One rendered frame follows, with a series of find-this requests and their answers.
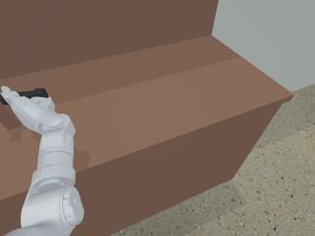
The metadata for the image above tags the tap lever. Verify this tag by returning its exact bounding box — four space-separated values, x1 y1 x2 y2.
0 88 48 105

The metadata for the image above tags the left robot forearm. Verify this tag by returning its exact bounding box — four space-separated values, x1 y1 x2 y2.
21 110 76 228

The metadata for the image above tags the counter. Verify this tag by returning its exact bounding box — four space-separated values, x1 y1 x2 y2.
0 0 294 236

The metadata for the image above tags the left robot hand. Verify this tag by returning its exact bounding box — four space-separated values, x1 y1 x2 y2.
0 86 55 132

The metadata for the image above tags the robot left upper arm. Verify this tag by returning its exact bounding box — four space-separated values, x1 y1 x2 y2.
4 185 85 236

